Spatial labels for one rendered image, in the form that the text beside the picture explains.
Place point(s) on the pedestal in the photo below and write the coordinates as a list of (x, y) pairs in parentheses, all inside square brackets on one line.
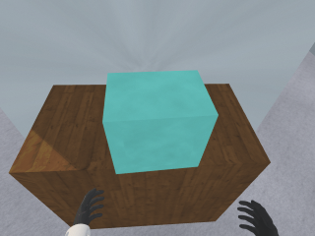
[(66, 154)]

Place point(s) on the robot left forearm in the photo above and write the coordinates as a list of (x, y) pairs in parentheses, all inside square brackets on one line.
[(79, 230)]

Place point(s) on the carton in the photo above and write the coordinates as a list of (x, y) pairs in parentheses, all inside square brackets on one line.
[(157, 120)]

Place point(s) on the right robot hand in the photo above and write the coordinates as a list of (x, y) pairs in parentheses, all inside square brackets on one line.
[(264, 225)]

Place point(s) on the left robot hand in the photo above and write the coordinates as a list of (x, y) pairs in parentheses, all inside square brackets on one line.
[(83, 215)]

